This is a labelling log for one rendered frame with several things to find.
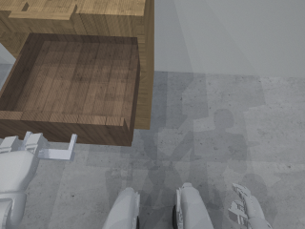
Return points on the right robot hand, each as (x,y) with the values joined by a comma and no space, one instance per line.
(240,212)

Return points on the drawer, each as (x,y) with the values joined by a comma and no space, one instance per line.
(73,84)

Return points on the left robot thigh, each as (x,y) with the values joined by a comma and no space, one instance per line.
(124,209)

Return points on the cabinet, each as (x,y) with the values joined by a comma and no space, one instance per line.
(124,18)

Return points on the robot left shin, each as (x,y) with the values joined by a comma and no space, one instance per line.
(134,220)

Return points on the handle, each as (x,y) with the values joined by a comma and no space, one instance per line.
(53,154)
(42,19)

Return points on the left robot hand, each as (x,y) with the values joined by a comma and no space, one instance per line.
(18,168)

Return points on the robot left forearm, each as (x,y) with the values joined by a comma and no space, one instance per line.
(12,208)

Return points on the robot right forearm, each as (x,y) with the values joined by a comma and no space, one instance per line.
(258,223)

